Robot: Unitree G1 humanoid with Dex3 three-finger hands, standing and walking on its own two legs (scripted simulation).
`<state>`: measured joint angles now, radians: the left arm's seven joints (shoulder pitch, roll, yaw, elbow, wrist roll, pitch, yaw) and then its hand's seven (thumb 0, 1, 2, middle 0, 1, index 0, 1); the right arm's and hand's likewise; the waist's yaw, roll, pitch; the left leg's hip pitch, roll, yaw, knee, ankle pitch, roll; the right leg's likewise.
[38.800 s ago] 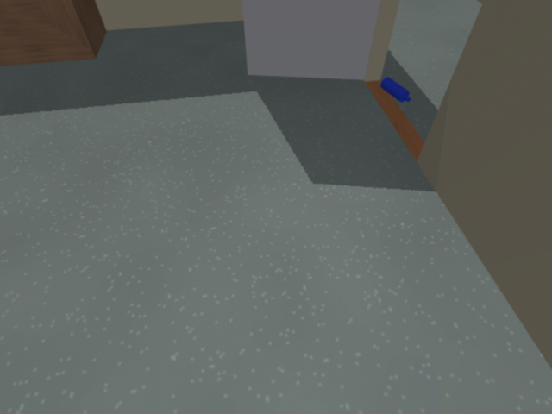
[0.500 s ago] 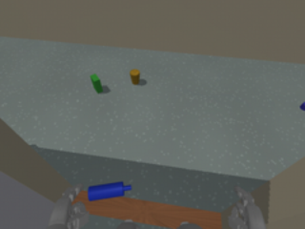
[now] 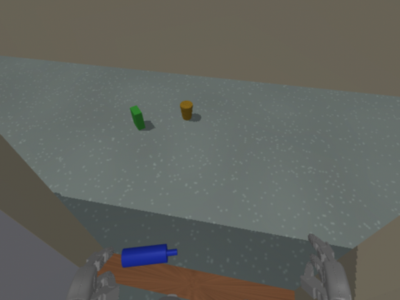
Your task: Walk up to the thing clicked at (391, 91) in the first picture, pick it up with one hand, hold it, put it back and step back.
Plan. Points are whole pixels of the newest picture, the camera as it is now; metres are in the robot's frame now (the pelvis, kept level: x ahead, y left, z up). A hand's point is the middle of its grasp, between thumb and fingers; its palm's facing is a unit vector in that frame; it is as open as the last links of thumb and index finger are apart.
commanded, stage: home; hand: left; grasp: from above
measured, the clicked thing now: (150, 254) +0.42 +0.24 -0.68
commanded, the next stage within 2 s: stand in 1.56 s
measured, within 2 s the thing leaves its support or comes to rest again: neither
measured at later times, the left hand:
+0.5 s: hand (116, 293) +0.16 +0.18 -0.05, palm faces +0.03 -0.98 -0.20, open 7.4 cm
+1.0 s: hand (115, 287) +0.17 +0.18 -0.05, palm faces +0.03 -0.98 -0.20, open 7.4 cm
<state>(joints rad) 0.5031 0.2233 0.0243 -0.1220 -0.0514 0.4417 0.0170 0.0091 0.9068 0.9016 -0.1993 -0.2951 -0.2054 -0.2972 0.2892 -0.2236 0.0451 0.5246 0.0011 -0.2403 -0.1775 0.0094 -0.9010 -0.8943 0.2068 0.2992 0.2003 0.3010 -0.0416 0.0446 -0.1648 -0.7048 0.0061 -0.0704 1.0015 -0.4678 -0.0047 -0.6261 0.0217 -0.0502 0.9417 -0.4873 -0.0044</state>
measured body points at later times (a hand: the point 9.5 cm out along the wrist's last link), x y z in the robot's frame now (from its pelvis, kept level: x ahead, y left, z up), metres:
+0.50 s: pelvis -0.01 +0.00 +0.00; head +0.01 +0.00 +0.45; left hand +0.15 +0.23 -0.03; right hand +0.15 -0.25 -0.06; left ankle +0.02 +0.12 -0.68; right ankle -0.01 -0.12 -0.68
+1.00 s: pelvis +0.00 +0.01 +0.00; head +0.02 +0.01 +0.45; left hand +0.16 +0.23 -0.03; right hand +0.16 -0.24 -0.06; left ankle +0.02 +0.12 -0.68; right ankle -0.01 -0.12 -0.68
